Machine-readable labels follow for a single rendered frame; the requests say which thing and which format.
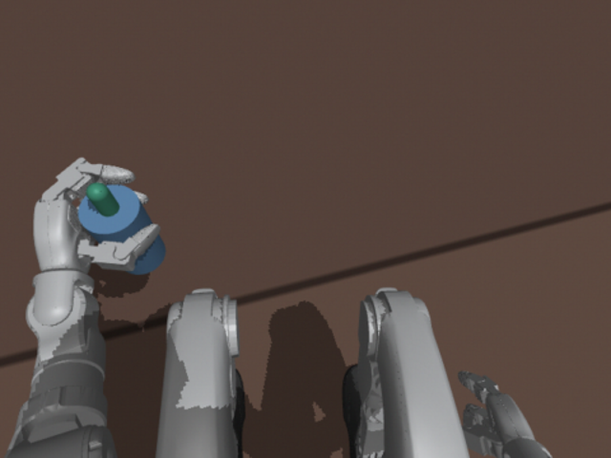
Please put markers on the bottle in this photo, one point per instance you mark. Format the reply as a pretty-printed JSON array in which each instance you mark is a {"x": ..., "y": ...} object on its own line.
[{"x": 115, "y": 213}]

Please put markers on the left robot hand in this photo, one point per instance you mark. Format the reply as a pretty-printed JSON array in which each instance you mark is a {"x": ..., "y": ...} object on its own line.
[{"x": 61, "y": 241}]

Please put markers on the right robot hand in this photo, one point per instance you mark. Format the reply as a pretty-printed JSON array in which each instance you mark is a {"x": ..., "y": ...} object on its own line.
[{"x": 486, "y": 431}]

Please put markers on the left robot arm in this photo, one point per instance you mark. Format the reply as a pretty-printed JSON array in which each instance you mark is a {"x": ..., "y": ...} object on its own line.
[{"x": 66, "y": 414}]

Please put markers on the right robot foot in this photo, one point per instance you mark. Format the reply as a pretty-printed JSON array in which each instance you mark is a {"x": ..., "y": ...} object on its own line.
[{"x": 352, "y": 409}]

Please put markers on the right robot arm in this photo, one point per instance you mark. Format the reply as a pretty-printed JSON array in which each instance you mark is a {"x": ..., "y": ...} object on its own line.
[{"x": 524, "y": 448}]

